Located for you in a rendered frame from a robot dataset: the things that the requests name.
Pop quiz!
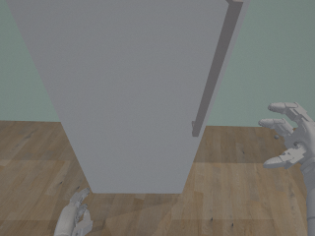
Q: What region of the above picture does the fridge door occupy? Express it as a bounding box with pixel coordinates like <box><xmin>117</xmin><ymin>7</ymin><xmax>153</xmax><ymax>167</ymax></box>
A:
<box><xmin>6</xmin><ymin>0</ymin><xmax>251</xmax><ymax>194</ymax></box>

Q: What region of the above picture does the robot left hand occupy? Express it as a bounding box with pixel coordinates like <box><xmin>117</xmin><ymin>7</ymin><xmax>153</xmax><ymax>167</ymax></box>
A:
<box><xmin>53</xmin><ymin>187</ymin><xmax>94</xmax><ymax>236</ymax></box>

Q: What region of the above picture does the robot right forearm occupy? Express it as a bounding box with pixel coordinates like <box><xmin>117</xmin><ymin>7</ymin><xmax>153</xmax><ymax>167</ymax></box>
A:
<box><xmin>299</xmin><ymin>156</ymin><xmax>315</xmax><ymax>236</ymax></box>

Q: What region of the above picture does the robot right hand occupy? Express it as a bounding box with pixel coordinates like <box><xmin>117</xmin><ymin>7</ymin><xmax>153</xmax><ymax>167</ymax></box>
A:
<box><xmin>258</xmin><ymin>102</ymin><xmax>315</xmax><ymax>169</ymax></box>

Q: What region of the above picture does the handle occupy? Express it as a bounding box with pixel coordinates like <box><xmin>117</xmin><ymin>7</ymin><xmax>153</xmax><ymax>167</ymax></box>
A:
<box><xmin>191</xmin><ymin>0</ymin><xmax>243</xmax><ymax>138</ymax></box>

